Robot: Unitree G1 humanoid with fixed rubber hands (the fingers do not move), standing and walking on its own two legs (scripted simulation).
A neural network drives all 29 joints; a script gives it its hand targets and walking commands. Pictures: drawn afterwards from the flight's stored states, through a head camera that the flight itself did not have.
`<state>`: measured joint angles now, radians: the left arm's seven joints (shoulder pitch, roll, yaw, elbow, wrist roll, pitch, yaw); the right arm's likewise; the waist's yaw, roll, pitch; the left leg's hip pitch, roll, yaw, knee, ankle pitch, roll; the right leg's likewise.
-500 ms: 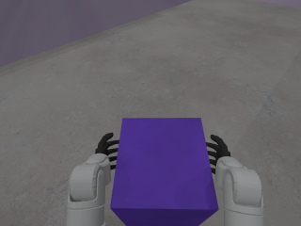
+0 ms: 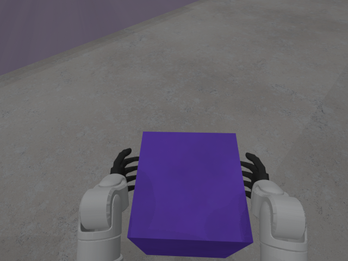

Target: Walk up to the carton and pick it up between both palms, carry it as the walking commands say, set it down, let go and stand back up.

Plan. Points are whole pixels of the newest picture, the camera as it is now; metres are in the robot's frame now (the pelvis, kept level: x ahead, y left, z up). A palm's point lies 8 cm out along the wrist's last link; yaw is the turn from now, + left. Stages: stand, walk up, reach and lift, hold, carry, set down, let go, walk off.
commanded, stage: carry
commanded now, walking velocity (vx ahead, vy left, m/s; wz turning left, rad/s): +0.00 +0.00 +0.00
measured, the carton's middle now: (187, 199) +0.28 -0.01 +0.01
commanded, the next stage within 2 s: hold in 0.62 s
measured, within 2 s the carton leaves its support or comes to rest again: neither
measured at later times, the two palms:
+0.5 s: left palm (121, 181) +0.27 +0.13 +0.09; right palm (262, 186) +0.27 -0.16 +0.09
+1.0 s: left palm (120, 204) +0.24 +0.14 +0.05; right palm (261, 211) +0.22 -0.15 +0.06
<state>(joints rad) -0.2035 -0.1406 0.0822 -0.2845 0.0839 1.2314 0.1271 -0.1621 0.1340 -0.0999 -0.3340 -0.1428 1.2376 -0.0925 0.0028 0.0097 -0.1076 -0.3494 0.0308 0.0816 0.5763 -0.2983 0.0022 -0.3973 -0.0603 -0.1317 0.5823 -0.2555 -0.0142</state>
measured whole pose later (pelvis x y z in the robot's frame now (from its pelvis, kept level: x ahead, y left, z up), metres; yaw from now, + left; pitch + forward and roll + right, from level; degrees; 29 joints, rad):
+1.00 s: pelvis -0.03 +0.01 +0.01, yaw -7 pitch -8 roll +0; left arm -0.10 -0.13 0.10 -0.02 0.19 0.75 0.03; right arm -0.11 0.13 -0.07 0.02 -0.19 0.73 -0.05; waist 0.05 -0.06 0.08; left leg -0.10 -0.01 -0.06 0.51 -0.26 0.00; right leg -0.16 0.01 -0.03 0.45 -0.15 -0.02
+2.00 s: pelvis -0.05 -0.01 -0.07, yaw -3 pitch +23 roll +3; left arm -0.52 -0.15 0.40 0.55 0.22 0.23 0.01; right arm -0.49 0.19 -0.37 0.49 -0.26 0.30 -0.09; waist 0.01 0.00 -0.06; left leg -1.00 -0.07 -0.08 0.98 -0.39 -0.03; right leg -1.08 0.07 0.05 0.99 -0.30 -0.04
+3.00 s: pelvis -0.08 +0.02 -0.22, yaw -2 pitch +37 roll +2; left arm -0.77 -0.11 0.36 0.65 0.10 0.20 0.18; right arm -0.83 -0.01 -0.37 0.71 -0.13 0.27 -0.07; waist -0.04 0.03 -0.14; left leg -1.74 -0.13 -0.01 1.65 -0.56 0.00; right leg -1.81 0.07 0.08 1.62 -0.45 0.03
